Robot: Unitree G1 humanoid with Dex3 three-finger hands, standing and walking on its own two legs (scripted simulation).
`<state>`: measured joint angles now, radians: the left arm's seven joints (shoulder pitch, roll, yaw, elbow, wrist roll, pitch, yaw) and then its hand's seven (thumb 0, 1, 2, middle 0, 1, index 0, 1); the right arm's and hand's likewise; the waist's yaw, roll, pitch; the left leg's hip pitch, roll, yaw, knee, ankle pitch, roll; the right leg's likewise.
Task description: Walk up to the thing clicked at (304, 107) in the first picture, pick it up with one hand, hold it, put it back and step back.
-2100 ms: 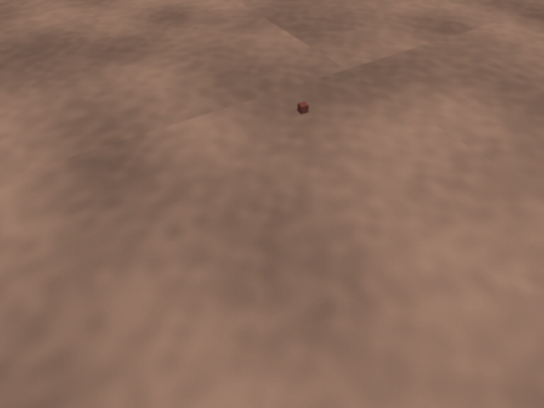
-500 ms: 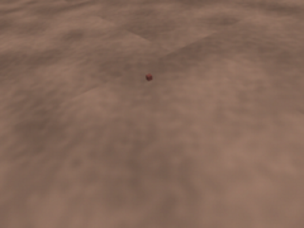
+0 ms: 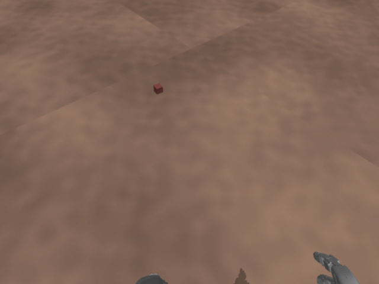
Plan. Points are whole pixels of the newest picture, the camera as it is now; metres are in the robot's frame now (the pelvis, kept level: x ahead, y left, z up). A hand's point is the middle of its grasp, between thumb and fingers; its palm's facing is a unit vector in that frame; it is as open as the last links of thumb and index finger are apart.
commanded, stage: walk up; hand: left
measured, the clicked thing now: (158, 88) +1.56 +0.26 -0.73
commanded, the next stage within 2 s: none
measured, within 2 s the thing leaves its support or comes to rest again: neither
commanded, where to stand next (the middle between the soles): +1.19 +0.04 m, yaw -1 degrees
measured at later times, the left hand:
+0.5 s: hand (118, 184) +0.38 +0.22 -0.10, palm faces -0.01 -0.91 -0.40, open 7.4 cm
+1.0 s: hand (109, 137) +0.57 +0.29 -0.14, palm faces -0.01 -0.94 -0.33, open 7.4 cm
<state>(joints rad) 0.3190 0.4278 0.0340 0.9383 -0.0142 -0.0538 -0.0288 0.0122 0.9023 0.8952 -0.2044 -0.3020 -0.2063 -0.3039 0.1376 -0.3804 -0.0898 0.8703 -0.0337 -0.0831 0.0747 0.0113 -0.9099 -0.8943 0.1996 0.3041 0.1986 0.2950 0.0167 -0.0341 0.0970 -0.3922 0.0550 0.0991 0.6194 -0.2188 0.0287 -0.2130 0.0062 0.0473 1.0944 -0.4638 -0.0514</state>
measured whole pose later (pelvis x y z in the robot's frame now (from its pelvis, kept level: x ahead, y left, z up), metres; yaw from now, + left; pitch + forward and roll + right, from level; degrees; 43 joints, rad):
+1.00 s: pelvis +0.53 +0.02 +0.01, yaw +1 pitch -3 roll -1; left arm 0.31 0.43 0.03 0.91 -0.01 -0.06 -0.04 0.01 0.90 0.90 -0.20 -0.30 -0.21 -0.30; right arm 0.23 -0.37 -0.05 0.85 0.00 -0.09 0.06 0.01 -0.91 -0.89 0.20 0.30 0.20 0.30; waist 0.00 -0.05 0.08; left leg -0.23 0.01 0.09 0.52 -0.24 0.04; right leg -0.41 -0.05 0.05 1.11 -0.34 -0.04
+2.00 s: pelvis +0.89 +0.06 +0.01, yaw +1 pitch -4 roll -2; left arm 0.33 0.44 0.04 0.91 0.00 -0.04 -0.04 0.01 0.90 0.90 -0.20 -0.30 -0.21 -0.30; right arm 0.28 -0.37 -0.05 0.86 -0.01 -0.08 0.05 0.01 -0.91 -0.89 0.20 0.30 0.20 0.30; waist -0.01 -0.05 0.08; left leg -0.26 0.03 0.07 0.55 -0.23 0.04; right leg -0.41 -0.03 0.04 1.07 -0.37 -0.04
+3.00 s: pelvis +1.11 +0.07 +0.00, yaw -3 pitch -2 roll +0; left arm 0.22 0.40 0.02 0.98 0.00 0.02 -0.01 0.01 0.90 0.90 -0.20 -0.30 -0.21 -0.30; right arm 0.14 -0.34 -0.01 0.93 -0.03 -0.03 0.01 0.01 -0.91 -0.89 0.20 0.30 0.20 0.30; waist 0.01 -0.06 0.10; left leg -0.40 0.04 0.06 0.64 -0.20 0.02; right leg -0.28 -0.04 0.02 0.74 -0.49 -0.03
